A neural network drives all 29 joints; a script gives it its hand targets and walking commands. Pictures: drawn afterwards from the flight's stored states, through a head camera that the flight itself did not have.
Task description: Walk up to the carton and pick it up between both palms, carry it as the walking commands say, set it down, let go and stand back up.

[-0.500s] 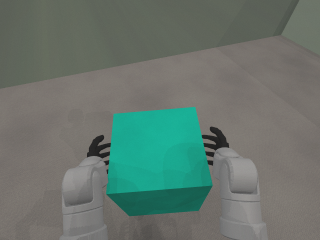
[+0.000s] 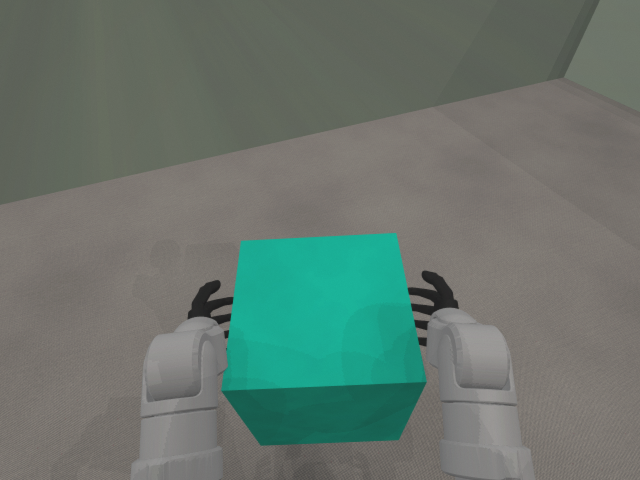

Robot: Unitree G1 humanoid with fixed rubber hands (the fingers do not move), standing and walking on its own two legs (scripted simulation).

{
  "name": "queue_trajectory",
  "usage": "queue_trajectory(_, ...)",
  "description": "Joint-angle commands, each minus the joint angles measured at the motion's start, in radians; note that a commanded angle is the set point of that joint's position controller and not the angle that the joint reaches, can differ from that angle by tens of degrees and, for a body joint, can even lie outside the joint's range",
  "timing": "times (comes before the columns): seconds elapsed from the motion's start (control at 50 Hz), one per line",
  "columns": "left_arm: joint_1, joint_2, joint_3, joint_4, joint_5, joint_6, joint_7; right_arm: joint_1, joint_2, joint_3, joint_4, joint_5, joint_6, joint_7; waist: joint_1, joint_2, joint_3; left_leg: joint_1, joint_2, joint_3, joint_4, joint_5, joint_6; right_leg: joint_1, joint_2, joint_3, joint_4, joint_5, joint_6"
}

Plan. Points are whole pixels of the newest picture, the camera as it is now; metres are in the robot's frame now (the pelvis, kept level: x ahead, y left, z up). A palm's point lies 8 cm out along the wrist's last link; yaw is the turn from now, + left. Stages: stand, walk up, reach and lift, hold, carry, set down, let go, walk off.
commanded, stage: carry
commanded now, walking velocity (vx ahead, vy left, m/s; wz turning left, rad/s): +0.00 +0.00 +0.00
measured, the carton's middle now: (324, 346) +0.32 +0.00 -0.02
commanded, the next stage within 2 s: hold in 0.16 s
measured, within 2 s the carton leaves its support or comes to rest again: neither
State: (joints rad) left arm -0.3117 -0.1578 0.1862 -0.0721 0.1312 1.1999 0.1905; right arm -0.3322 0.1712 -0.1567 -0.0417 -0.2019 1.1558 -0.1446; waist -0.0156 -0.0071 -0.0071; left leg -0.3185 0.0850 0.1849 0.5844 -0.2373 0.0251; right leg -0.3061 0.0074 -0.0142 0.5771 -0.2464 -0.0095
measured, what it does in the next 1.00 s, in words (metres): shifts its weight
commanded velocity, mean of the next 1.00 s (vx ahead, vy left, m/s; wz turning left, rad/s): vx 0.00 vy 0.00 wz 0.00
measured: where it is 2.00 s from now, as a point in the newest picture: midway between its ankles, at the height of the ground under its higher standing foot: outside the picture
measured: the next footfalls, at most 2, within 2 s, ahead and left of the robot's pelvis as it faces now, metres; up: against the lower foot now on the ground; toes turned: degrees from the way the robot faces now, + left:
none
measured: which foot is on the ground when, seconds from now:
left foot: down 0.00-1.00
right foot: down 0.00-1.00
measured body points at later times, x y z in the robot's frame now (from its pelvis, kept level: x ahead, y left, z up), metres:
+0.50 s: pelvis -0.01 -0.01 +0.00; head -0.03 -0.01 +0.45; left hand +0.28 +0.15 +0.02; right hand +0.29 -0.15 +0.04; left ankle +0.05 +0.11 -0.73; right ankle +0.04 -0.12 -0.73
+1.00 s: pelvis -0.09 +0.01 +0.00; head -0.01 +0.02 +0.44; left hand +0.31 +0.16 -0.01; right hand +0.30 -0.14 +0.00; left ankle +0.05 +0.10 -0.72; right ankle +0.03 -0.11 -0.72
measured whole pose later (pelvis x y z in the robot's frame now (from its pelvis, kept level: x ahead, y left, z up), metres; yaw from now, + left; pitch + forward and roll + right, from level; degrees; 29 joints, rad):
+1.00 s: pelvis -0.09 +0.01 +0.00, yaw -4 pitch -6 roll +0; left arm -0.75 -0.09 0.63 0.67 0.39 0.51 0.02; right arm -0.83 0.14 -0.54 0.82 -0.42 0.43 0.00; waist 0.01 -0.02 0.29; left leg -0.35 0.01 0.09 0.57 -0.23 0.02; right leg -0.36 0.06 0.08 0.59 -0.28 -0.05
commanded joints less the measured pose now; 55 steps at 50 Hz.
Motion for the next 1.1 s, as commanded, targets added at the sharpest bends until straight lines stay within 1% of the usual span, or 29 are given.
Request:
queue_trajectory(0.0, -0.655, -0.924, -0.585, -0.004, -0.306, -0.115, -0.345, -0.552, 0.95, 0.565, -0.017, 0.397, -0.077, 0.31, 0.017, 0.037, -0.422, 0.09, 0.078, -0.153, -0.128, -0.061, -0.003, 0.036, -0.12, 0.118, -0.131, 0.042, -0.047)
queue_trajectory(0.1, -0.609, -0.949, -0.605, 0.014, -0.319, -0.136, -0.344, -0.624, 0.942, 0.609, -0.115, 0.438, -0.103, 0.306, 0.017, 0.034, -0.419, 0.105, 0.093, -0.18, -0.147, -0.045, 0.01, 0.0, -0.1, 0.097, -0.09, 0.069, -0.034)
queue_trajectory(0.14, -0.603, -0.9, -0.536, 0.1, -0.247, -0.179, -0.334, -0.526, 0.909, 0.516, 0.055, 0.345, -0.142, 0.309, 0.021, 0.071, -0.445, 0.147, 0.126, -0.189, -0.156, 0.072, 0.027, 0.01, -0.083, 0.07, -0.044, 0.128, -0.024)
queue_trajectory(0.16, -0.372, -0.897, -0.345, 0.445, -0.06, -0.317, -0.356, -0.226, 0.85, 0.291, 0.485, 0.156, -0.29, 0.324, 0.067, 0.091, -0.239, 0.364, -0.108, -0.229, -0.162, 0.174, -0.026, -0.012, 0.069, 0.111, -0.159, 0.082, -0.071)
queue_trajectory(0.22, -0.427, -0.98, -0.503, 0.205, -0.137, -0.469, -0.385, -0.33, 0.938, 0.45, 0.158, 0.228, -0.439, 0.342, 0.017, 0.064, -0.518, 0.465, -0.119, -0.248, -0.109, 0.44, -0.029, 0.152, 0.077, 0.131, -0.116, 0.334, -0.05)
queue_trajectory(0.26, -0.487, -1.041, -0.558, 0.092, -0.169, -0.51, -0.384, -0.489, 1.036, 0.575, 0.082, 0.293, -0.467, 0.368, 0.083, 0.011, -0.624, 0.444, -0.138, -0.242, -0.079, 0.534, -0.022, 0.195, 0.077, 0.151, -0.09, 0.467, -0.026)
queue_trajectory(0.3, -0.5, -1.033, -0.608, 0.078, -0.193, -0.514, -0.379, -0.466, 0.995, 0.566, 0.065, 0.298, -0.489, 0.361, 0.044, 0.049, -0.563, 0.437, -0.148, -0.242, -0.091, 0.51, -0.023, 0.208, 0.071, 0.158, -0.106, 0.497, -0.035)
queue_trajectory(0.32, -0.515, -0.992, -0.591, 0.049, -0.192, -0.523, -0.368, -0.518, 0.981, 0.6, 0.053, 0.317, -0.494, 0.364, 0.092, 0.037, -0.574, 0.418, -0.147, -0.243, -0.1, 0.497, -0.016, 0.204, 0.068, 0.166, -0.089, 0.488, -0.032)
queue_trajectory(0.34, -0.469, -0.986, -0.607, 0.075, -0.212, -0.519, -0.383, -0.5, 0.971, 0.604, 0.023, 0.301, -0.485, 0.356, 0.048, -0.054, -0.619, 0.391, -0.147, -0.241, -0.086, 0.467, -0.013, 0.273, 0.062, 0.161, -0.093, 0.548, -0.015)
queue_trajectory(0.36, -0.444, -0.981, -0.683, 0.023, -0.217, -0.505, -0.372, -0.497, 1.049, 0.72, -0.095, 0.357, -0.493, 0.357, 0.049, 0.069, -0.663, 0.474, -0.145, -0.303, -0.109, 0.586, 0.002, 0.233, 0.073, 0.148, -0.113, 0.566, -0.019)
queue_trajectory(0.44, -0.536, -0.917, -0.569, 0.146, -0.181, -0.504, -0.375, -0.396, 0.974, 0.514, 0.209, 0.224, -0.459, 0.358, 0.005, 0.041, -0.412, 0.417, -0.132, -0.284, -0.154, 0.352, 0.005, 0.123, 0.061, 0.154, -0.179, 0.279, -0.032)
queue_trajectory(0.46, -0.54, -0.894, -0.546, 0.152, -0.157, -0.521, -0.381, -0.402, 1.02, 0.511, 0.268, 0.223, -0.463, 0.369, 0.069, 0.038, -0.377, 0.359, -0.133, -0.265, -0.161, 0.275, 0.005, 0.111, 0.061, 0.157, -0.181, 0.189, -0.03)
queue_trajectory(0.48, -0.626, -0.906, -0.519, 0.227, -0.159, -0.513, -0.399, -0.458, 1.007, 0.454, 0.304, 0.184, -0.464, 0.369, 0.016, -0.028, -0.315, 0.36, -0.126, -0.276, -0.166, 0.091, 0.02, 0.05, 0.059, 0.153, -0.185, 0.017, -0.04)
queue_trajectory(0.56, -0.773, -0.853, -0.231, 0.517, -0.016, -0.574, -0.433, -0.7, 1.062, 0.311, 0.6, 0.1, -0.52, 0.412, 0.139, -0.124, -0.185, 0.248, -0.16, -0.243, -0.094, -0.161, 0.048, -0.028, 0.024, 0.219, -0.191, -0.394, -0.041)
queue_trajectory(0.58, -0.835, -0.89, -0.207, 0.595, 0.007, -0.592, -0.448, -0.815, 1.063, 0.3, 0.601, 0.11, -0.565, 0.418, 0.171, -0.07, -0.239, 0.255, -0.17, -0.251, -0.078, -0.189, 0.032, -0.001, 0.005, 0.246, -0.196, -0.437, -0.054)
queue_trajectory(0.6, -0.814, -0.878, -0.154, 0.655, 0.031, -0.603, -0.448, -0.783, 1.056, 0.221, 0.666, 0.058, -0.572, 0.416, 0.14, -0.116, -0.187, 0.267, -0.16, -0.262, -0.095, -0.185, 0.042, -0.028, 0.018, 0.212, -0.188, -0.409, -0.045)
queue_trajectory(0.62, -0.881, -0.856, -0.082, 0.682, 0.082, -0.626, -0.444, -0.868, 1.05, 0.187, 0.7, 0.055, -0.605, 0.415, 0.198, -0.035, -0.155, 0.197, -0.161, -0.264, -0.068, -0.245, 0.036, -0.013, -0.002, 0.247, -0.167, -0.458, -0.058)
queue_trajectory(0.74, -1.095, -0.765, 0.025, 0.772, 0.112, -0.712, -0.413, -1.164, 0.95, 0.09, 0.748, 0.037, -0.707, 0.399, 0.22, -0.012, -0.25, 0.148, -0.137, -0.258, -0.067, -0.293, 0.032, -0.05, 0.021, 0.183, -0.072, -0.361, -0.052)
queue_trajectory(0.76, -1.105, -0.81, -0.031, 0.77, 0.088, -0.71, -0.408, -1.098, 0.871, 0.015, 0.797, 0.01, -0.723, 0.393, 0.114, 0.07, -0.248, 0.237, -0.114, -0.298, -0.091, -0.302, 0.017, -0.114, 0.048, 0.154, -0.039, -0.258, -0.061)
queue_trajectory(0.78, -1.097, -0.716, 0.088, 0.812, 0.129, -0.714, -0.387, -1.146, 0.862, 0.033, 0.842, 0.025, -0.717, 0.391, 0.222, 0.048, -0.221, 0.119, -0.121, -0.277, -0.069, -0.333, 0.025, -0.068, 0.026, 0.166, -0.014, -0.288, -0.058)
queue_trajectory(0.8, -1.155, -0.76, 0.062, 0.79, 0.116, -0.723, -0.383, -1.112, 0.832, -0.023, 0.872, -0.03, -0.722, 0.386, 0.133, 0.039, -0.28, 0.132, -0.118, -0.287, -0.068, -0.341, 0.014, -0.069, 0.024, 0.16, -0.016, -0.301, -0.051)
queue_trajectory(0.86, -1.085, -0.669, 0.161, 0.846, 0.183, -0.721, -0.363, -1.031, 0.755, -0.083, 0.948, -0.056, -0.727, 0.386, 0.176, 0.059, -0.244, 0.118, -0.121, -0.27, -0.058, -0.302, -0.004, -0.134, 0.032, 0.148, -0.012, -0.273, -0.064)
queue_trajectory(0.88, -1.098, -0.665, 0.148, 0.846, 0.196, -0.723, -0.356, -1.032, 0.651, -0.16, 0.945, -0.102, -0.742, 0.374, 0.112, 0.114, -0.261, 0.149, -0.115, -0.276, -0.067, -0.298, -0.011, -0.145, 0.031, 0.13, -0.004, -0.253, -0.067)
queue_trajectory(0.9, -1.04, -0.675, 0.132, 0.849, 0.181, -0.735, -0.358, -1.011, 0.655, -0.142, 0.914, -0.111, -0.758, 0.374, 0.096, 0.017, -0.226, 0.119, -0.104, -0.299, -0.071, -0.287, -0.003, -0.18, 0.056, 0.079, 0.04, -0.202, -0.041)
queue_trajectory(0.92, -1.047, -0.706, 0.14, 0.843, 0.184, -0.739, -0.352, -0.976, 0.637, -0.172, 0.945, -0.113, -0.769, 0.365, 0.097, 0.093, -0.232, 0.06, -0.126, -0.278, -0.041, -0.238, -0.024, -0.162, 0.039, 0.128, 0.021, -0.199, -0.062)
queue_trajectory(0.98, -0.969, -0.674, 0.176, 0.879, 0.216, -0.755, -0.329, -0.995, 0.519, -0.209, 0.907, -0.139, -0.8, 0.358, 0.096, 0.083, -0.163, 0.023, -0.123, -0.3, -0.048, -0.197, -0.01, -0.251, 0.06, 0.091, 0.075, -0.151, -0.045)
queue_trajectory(1.0, -0.933, -0.725, 0.096, 0.832, 0.191, -0.776, -0.331, -0.96, 0.549, -0.183, 0.869, -0.136, -0.822, 0.364, 0.046, 0.045, -0.26, 0.124, -0.124, -0.316, -0.035, -0.168, -0.006, -0.274, 0.077, 0.081, 0.065, -0.126, -0.045)
queue_trajectory(1.02, -0.917, -0.689, 0.147, 0.828, 0.209, -0.799, -0.325, -0.982, 0.571, -0.132, 0.867, -0.112, -0.829, 0.371, 0.134, 0.034, -0.235, 0.017, -0.135, -0.283, -0.018, -0.152, -0.009, -0.244, 0.07, 0.098, 0.069, -0.116, -0.042)
queue_trajectory(1.08, -0.852, -0.764, 0.073, 0.77, 0.19, -0.856, -0.343, -0.968, 0.647, -0.031, 0.771, -0.085, -0.882, 0.36, 0.126, 0.01, -0.36, -0.053, -0.157, -0.263, 0.03, -0.047, 0.013, -0.182, 0.076, 0.11, 0.085, -0.025, -0.021)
